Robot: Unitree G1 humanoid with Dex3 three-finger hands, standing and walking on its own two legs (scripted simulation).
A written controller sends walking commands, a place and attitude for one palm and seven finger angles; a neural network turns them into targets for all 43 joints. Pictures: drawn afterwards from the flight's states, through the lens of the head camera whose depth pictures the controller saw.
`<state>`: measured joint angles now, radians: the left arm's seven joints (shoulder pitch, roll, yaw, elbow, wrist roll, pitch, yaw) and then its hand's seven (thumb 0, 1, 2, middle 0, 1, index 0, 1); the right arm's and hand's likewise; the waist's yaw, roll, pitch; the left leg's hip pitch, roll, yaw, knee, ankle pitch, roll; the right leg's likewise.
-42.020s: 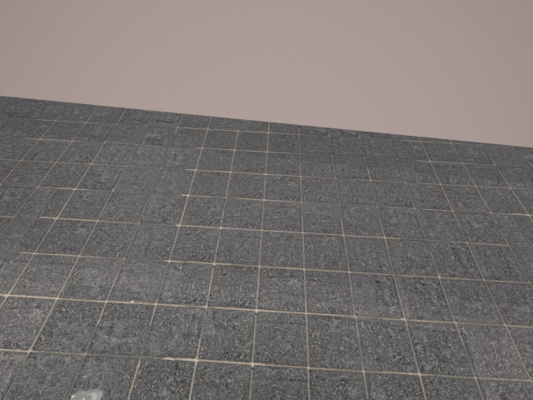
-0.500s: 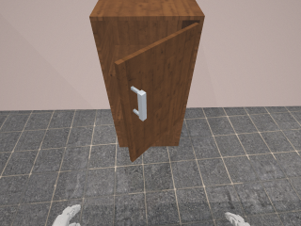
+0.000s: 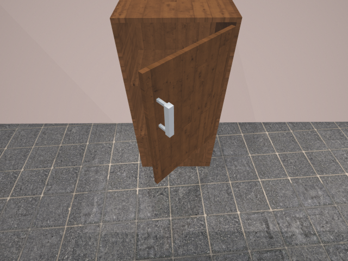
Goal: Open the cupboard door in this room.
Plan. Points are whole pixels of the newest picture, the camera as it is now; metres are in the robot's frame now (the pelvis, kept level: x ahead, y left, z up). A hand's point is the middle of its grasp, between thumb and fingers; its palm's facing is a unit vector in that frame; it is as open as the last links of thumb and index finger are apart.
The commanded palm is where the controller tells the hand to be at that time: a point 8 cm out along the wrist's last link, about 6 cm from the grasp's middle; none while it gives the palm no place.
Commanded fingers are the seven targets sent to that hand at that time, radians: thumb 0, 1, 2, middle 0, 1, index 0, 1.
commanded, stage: let the arm hang, fingers relaxed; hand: left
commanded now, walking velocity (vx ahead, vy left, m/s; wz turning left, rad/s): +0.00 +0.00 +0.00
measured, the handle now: (164, 117) +0.53 +0.06 +0.00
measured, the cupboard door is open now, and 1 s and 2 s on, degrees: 44 44 44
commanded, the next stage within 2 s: look to check the result in 0.38 s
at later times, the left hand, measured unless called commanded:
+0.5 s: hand out of the picture -0.02 +0.14 -0.18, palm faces +0.07 -0.98 -0.16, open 7.3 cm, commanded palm none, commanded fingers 0.00 0.90 0.90 -0.20 -0.30 -0.20 -0.30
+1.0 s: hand out of the picture +0.00 +0.12 -0.17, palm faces +0.07 -0.98 -0.16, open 7.4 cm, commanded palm none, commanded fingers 0.00 0.90 0.90 -0.20 -0.30 -0.20 -0.30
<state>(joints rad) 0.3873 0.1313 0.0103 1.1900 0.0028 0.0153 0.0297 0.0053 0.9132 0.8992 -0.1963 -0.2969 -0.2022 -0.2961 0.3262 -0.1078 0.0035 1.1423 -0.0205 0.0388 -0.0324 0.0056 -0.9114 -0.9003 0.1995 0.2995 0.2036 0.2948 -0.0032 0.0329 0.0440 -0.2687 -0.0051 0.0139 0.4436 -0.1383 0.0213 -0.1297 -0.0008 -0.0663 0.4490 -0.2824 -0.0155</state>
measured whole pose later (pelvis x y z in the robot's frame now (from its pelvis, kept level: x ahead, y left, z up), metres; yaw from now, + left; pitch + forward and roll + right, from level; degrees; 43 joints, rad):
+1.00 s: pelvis +0.03 -0.03 +0.00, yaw +0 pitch -2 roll +0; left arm 0.32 0.10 0.01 1.16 0.00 -0.01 0.04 0.00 0.91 0.90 -0.20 -0.30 -0.20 -0.30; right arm 0.28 -0.12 0.00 1.15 -0.02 0.02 -0.05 0.01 -0.92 -0.90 0.20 0.30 0.20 0.29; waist 0.00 0.01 0.05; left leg -0.21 0.02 0.00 0.43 -0.18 -0.02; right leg -0.06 0.03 -0.08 0.41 -0.31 -0.05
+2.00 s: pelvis +0.03 -0.06 -0.01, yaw -26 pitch +1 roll +0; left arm 0.21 0.21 0.08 0.93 0.02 0.05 0.00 0.00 0.90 0.90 -0.20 -0.30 -0.21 -0.30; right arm 0.10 -0.21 -0.06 0.87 0.00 0.04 -0.03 0.01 -0.91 -0.90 0.20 0.30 0.20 0.29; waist 0.02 -0.02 0.09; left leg -0.35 0.02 0.02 0.71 -0.39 -0.04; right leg -0.28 0.08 0.12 0.56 -0.28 -0.04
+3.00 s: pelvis +0.04 -0.12 -0.01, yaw -64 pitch +1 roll -1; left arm 0.18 0.22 0.09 0.91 0.03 0.06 -0.06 0.01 0.91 0.90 -0.20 -0.30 -0.20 -0.30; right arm 0.28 -0.19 -0.03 0.89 -0.04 0.01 -0.02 0.00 -0.91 -0.90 0.20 0.30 0.21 0.30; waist -0.01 0.02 0.06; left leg -0.21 0.16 0.21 0.54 -0.33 -0.05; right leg -0.37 -0.03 -0.08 0.72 -0.43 0.02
